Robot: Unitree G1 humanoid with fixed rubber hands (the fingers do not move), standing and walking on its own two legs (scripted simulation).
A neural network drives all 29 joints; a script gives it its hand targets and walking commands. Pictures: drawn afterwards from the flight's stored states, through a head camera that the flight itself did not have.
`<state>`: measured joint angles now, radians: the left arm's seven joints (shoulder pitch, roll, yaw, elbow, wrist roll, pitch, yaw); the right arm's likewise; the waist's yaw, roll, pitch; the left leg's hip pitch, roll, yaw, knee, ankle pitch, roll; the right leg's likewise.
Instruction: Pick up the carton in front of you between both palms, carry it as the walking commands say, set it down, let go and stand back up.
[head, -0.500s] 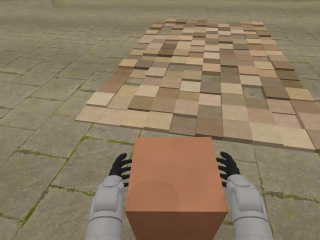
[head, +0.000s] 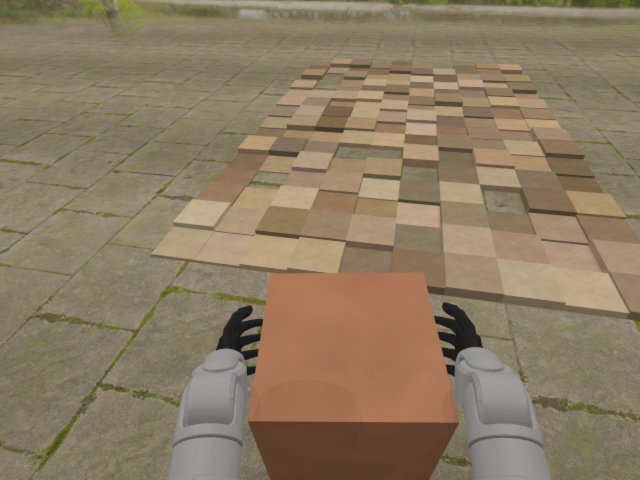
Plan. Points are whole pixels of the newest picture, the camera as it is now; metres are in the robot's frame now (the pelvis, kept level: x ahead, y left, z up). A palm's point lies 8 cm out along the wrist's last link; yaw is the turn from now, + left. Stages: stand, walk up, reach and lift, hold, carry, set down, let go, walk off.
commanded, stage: hold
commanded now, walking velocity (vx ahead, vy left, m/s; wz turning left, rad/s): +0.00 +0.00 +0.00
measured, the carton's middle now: (347, 385) +0.29 +0.00 -0.02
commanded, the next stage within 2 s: carry in 0.68 s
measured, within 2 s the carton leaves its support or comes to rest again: neither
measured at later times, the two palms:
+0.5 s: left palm (230, 361) +0.29 +0.15 +0.05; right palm (467, 361) +0.29 -0.15 +0.05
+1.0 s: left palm (253, 308) +0.35 +0.13 +0.08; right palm (478, 311) +0.34 -0.17 +0.08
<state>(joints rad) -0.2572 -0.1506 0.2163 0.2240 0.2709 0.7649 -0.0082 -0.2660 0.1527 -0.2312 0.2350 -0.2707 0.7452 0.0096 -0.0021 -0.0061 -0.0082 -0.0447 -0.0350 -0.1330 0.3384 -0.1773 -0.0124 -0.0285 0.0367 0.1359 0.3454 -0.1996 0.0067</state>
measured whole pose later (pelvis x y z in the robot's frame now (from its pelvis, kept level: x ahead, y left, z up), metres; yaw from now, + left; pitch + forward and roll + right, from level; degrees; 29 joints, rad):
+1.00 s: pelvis +0.07 -0.02 -0.01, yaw +0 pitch +4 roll +1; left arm -0.17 -0.14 0.09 -0.16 0.14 0.97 0.06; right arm -0.14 0.13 -0.14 -0.20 -0.13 0.97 -0.07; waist 0.00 -0.01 -0.18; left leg -0.36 0.04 0.07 0.68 -0.48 -0.01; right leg -0.21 -0.03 -0.03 0.48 -0.35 0.00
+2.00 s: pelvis +0.66 -0.04 -0.02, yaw -4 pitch +3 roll +1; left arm 0.02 -0.13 0.06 -0.52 0.04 1.21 0.14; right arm 0.00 0.13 -0.04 -0.48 -0.04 1.18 -0.13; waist -0.02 -0.03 -0.08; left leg -0.45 0.04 0.27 0.57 -0.19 0.10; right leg -0.20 -0.08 -0.08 1.05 -0.45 0.00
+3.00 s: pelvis +1.33 -0.07 +0.02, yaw -3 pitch +5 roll +1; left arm -0.52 -0.13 0.31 -0.31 0.01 1.15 0.15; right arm -0.54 0.13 -0.24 -0.27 0.01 1.13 -0.20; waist -0.11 0.00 0.10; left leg -0.48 -0.03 0.15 0.63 -0.24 0.08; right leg -0.54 0.00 0.02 1.39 -0.40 -0.06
